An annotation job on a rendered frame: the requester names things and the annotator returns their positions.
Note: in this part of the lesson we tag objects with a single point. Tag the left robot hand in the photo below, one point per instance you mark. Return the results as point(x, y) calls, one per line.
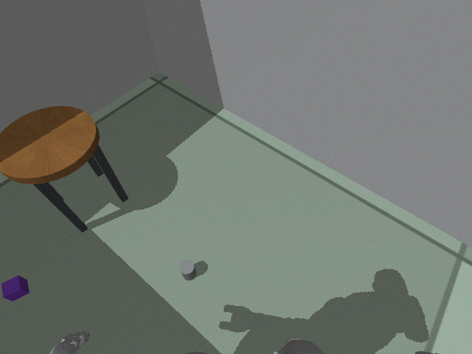
point(71, 343)

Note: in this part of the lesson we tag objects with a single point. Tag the stool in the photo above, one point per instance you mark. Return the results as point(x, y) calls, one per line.
point(49, 144)

